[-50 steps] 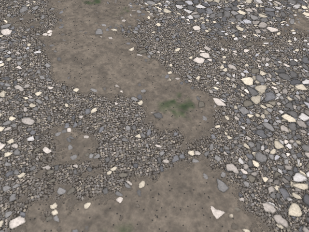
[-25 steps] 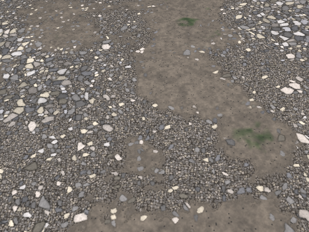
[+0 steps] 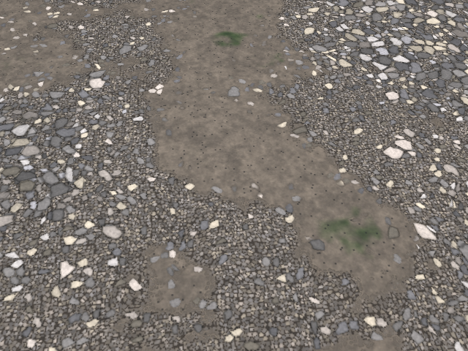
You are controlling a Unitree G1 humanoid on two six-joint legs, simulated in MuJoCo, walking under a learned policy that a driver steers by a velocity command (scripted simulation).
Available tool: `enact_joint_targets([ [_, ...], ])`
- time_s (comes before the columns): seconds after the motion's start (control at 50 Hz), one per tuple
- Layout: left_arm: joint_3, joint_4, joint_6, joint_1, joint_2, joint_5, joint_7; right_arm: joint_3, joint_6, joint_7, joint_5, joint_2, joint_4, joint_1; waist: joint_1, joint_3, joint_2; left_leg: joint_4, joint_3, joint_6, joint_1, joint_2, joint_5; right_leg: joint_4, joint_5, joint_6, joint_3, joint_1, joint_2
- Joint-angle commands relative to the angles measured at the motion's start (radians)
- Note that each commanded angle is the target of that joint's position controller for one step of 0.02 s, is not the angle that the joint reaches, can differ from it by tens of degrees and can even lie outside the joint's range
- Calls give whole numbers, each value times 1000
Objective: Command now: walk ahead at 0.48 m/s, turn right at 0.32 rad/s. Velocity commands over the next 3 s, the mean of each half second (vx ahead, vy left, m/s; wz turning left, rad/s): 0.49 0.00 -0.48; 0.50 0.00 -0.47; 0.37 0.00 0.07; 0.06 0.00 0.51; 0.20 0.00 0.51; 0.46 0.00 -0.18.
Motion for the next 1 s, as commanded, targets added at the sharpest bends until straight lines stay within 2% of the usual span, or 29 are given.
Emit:
enact_joint_targets([
  [0.02,-8,-98,-14,-118,21,2,-15,-42,-21,-11,5,-167,-50,-34,-13,78,109,-104,-29,121,-88,259,306,-144,133,-8,-30,43,21],
  [0.08,-10,-140,-17,-180,26,1,-32,-46,-10,-16,15,-178,-20,-4,-23,91,97,-58,7,102,25,296,394,-215,84,-43,-46,22,36],
  [0.12,-2,-161,-17,-178,43,3,-43,-52,7,-24,16,-199,-19,-13,0,60,120,36,36,80,96,308,660,-233,-15,-76,-89,62,74],
  [0.16,24,-157,-8,-79,94,3,-43,-59,29,-40,13,-231,-27,-18,62,-38,173,236,65,53,142,302,1026,-217,-129,-117,-149,212,145],
  [0.18,49,-125,-4,69,138,0,-35,-58,40,-48,13,-234,-33,-30,145,-118,163,437,90,27,82,275,1072,-263,-100,-150,-158,418,182],
  [0.2,77,-97,6,232,204,0,-17,-47,36,-56,5,-219,-52,-20,218,-213,94,720,87,-7,-152,243,834,-268,-72,-201,-2,738,100],
  [0.22,93,-101,6,249,306,-2,-7,5,8,-32,-28,-55,-98,117,93,-334,-197,1122,23,-80,-626,30,-222,-299,-180,-405,563,1135,-188],
  [0.24,74,-115,2,288,228,-4,-4,-1,-34,-14,6,-133,-99,33,171,-469,-110,1258,-193,-70,-746,-6,-341,-467,-336,-447,822,1202,-242],
  [0.26,64,-111,-2,245,187,3,0,-14,-54,-4,44,-181,-136,-79,186,-302,-54,1237,-203,-51,-825,54,-249,-503,-310,-379,664,1093,-207],
  [0.28,57,-123,-5,178,164,0,3,-6,-64,-8,37,-172,-152,-122,144,-192,38,1144,-189,-40,-802,99,-162,-512,-232,-340,543,923,-163],
  [0.3,48,-139,-5,112,137,3,4,-10,-64,-16,11,-170,-152,-144,100,-114,82,1057,-176,-47,-748,128,-126,-527,-119,-317,458,764,-125],
  [0.32,40,-156,-7,76,117,16,7,-18,-54,-19,-2,-179,-154,-130,62,-85,63,1017,-179,-54,-676,148,-102,-553,-30,-313,401,654,-95],
  [0.36,40,-161,-8,49,115,16,14,-17,-30,-20,-12,-161,-152,-96,24,-58,27,946,-163,-79,-625,160,-85,-590,48,-321,348,541,-68],
  [0.42,48,-141,-9,77,145,11,30,-2,-12,-26,-23,-122,-172,-155,33,-19,26,787,-125,-120,-614,149,28,-602,120,-304,255,426,-25],
  [0.48,50,-120,2,120,154,-1,41,11,-17,-21,-18,-90,-196,-280,87,-13,-1,536,-113,-127,-550,102,253,-568,47,-241,201,398,39],
  [0.54,52,-99,15,182,162,-7,46,9,-28,-7,3,-99,-217,-376,131,-23,-21,391,-119,-125,-495,53,325,-528,-36,-219,260,443,25],
  [0.6,49,-89,26,203,149,-9,49,-9,-39,5,11,-136,-223,-389,122,-29,-45,301,-155,-94,-483,39,237,-442,-83,-200,366,561,-12],
  [0.64,49,-93,31,179,142,-4,49,-26,-47,5,14,-158,-205,-314,72,-41,-77,255,-144,-54,-379,36,177,-369,-49,-176,402,579,-14],
  [0.66,39,-101,29,168,114,0,47,-41,-52,-2,6,-182,-188,-224,23,-94,-71,228,-147,-18,-225,63,188,-271,-8,-145,373,548,26],
  [0.68,18,-122,23,164,55,13,42,-57,-55,-12,-12,-233,-180,-78,-42,-226,16,255,-291,54,27,225,154,-12,-108,-106,296,436,80],
  [0.7,-1,-146,14,297,4,-12,42,-77,-39,-10,-23,-304,-140,17,2,-356,339,191,-728,221,352,450,-44,300,-550,-36,147,86,219],
  [0.72,13,-129,13,298,101,-20,45,-63,-32,-4,4,-220,-149,14,-14,-306,292,136,-860,217,333,483,-268,446,-575,-19,151,-50,136],
  [0.74,31,-139,19,193,158,-17,45,-47,-26,-9,5,-162,-157,-23,-43,-174,188,118,-713,172,219,437,-266,494,-478,-6,139,-86,101],
  [0.76,33,-154,24,135,152,-5,47,-39,-18,-11,-4,-146,-160,-70,-30,-97,121,105,-582,143,105,393,-146,487,-407,3,105,-66,71],
  [0.8,32,-174,23,93,110,2,38,-25,-17,-9,-14,-114,-138,-101,7,-11,134,54,-422,131,-58,314,29,411,-336,5,96,-10,29],
  [0.84,21,-167,28,113,62,-5,31,-24,-24,-3,-6,-105,-114,-104,30,0,164,11,-337,143,-119,284,97,339,-333,7,70,38,21],
  [0.88,11,-176,29,77,37,4,29,-32,-29,1,3,-132,-90,-98,35,14,153,-20,-283,168,-136,291,180,236,-311,15,56,30,15],
  [0.94,-5,-186,15,3,18,14,16,-42,-23,1,12,-171,-64,-99,22,10,126,-37,-198,169,-127,281,260,40,-166,16,19,59,-2],
  [1.0,-12,-200,0,-92,14,9,1,-45,-12,0,24,-199,-34,-64,-14,18,127,-32,-131,144,-132,260,272,-132,-47,11,-29,143,19],
])
Next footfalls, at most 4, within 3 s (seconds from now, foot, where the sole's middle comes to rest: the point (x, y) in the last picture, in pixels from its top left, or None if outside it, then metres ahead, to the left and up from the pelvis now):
0.20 right None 0.29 -0.13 -0.78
0.68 left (228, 308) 0.60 -0.01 -0.78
1.16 right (343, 277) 0.69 -0.37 -0.78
1.64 left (295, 214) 0.93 -0.25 -0.78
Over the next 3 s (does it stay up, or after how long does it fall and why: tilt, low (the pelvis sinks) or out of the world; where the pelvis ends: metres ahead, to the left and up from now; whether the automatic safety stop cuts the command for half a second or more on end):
stays up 1.09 -0.30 -0.03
